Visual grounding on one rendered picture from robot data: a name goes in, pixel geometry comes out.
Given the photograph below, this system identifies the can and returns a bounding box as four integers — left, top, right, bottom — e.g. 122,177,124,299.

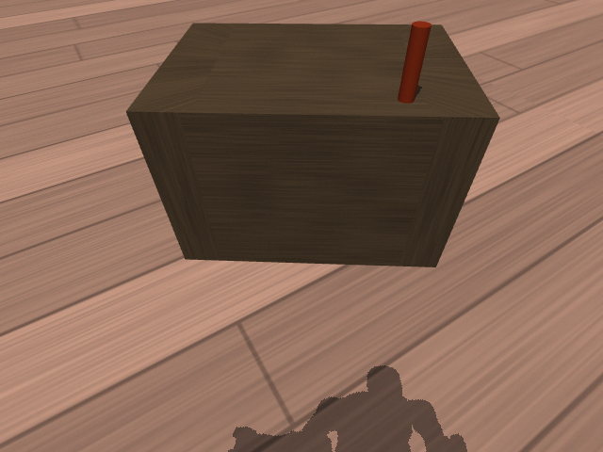
398,22,432,104

